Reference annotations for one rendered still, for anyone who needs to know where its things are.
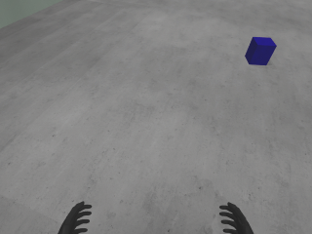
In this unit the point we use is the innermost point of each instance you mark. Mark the robot left hand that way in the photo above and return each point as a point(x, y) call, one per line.
point(71, 222)

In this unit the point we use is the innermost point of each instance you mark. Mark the robot right hand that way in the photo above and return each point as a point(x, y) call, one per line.
point(240, 222)

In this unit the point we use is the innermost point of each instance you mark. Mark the carton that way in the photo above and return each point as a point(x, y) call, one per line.
point(260, 50)

